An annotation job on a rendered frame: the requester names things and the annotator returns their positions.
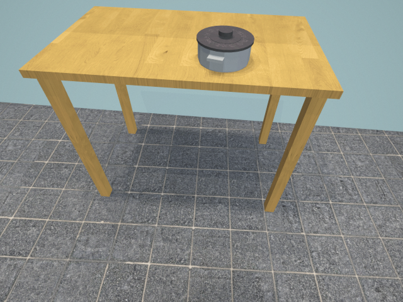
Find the table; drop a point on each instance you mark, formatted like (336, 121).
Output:
(158, 48)

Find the lid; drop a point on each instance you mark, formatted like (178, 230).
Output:
(240, 40)

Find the pot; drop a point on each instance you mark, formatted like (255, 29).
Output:
(223, 61)

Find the knob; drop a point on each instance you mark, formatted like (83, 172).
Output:
(225, 32)

